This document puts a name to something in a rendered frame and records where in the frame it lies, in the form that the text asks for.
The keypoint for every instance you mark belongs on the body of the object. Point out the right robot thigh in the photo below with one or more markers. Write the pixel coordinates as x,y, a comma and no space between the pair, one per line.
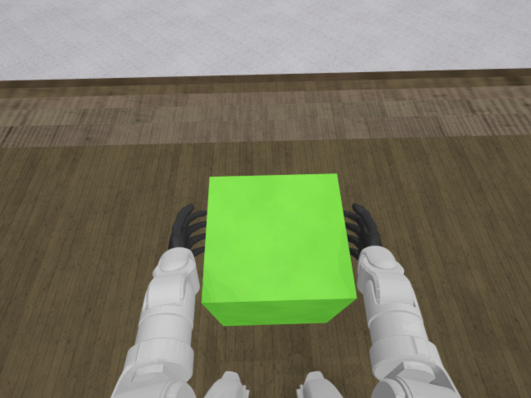
318,388

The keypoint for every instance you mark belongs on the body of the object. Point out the right robot upper arm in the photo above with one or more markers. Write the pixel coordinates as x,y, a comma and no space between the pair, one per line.
400,387

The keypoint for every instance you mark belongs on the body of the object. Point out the robot left shin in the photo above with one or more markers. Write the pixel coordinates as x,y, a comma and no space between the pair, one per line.
231,375

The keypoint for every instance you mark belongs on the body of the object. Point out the robot right hand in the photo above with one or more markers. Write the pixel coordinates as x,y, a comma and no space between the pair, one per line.
366,230

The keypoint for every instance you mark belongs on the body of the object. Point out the left robot forearm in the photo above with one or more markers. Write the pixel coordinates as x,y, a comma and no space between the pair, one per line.
162,348

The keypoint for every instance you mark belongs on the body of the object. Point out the carton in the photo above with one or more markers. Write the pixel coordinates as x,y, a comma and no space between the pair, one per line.
276,250

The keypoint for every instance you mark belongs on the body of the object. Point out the right robot forearm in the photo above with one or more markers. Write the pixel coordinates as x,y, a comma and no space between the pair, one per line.
400,346

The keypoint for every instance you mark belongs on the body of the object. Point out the robot left hand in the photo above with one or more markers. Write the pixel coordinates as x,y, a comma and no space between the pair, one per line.
181,230

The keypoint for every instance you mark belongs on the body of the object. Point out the left robot upper arm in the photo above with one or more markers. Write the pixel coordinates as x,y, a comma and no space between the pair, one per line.
172,388

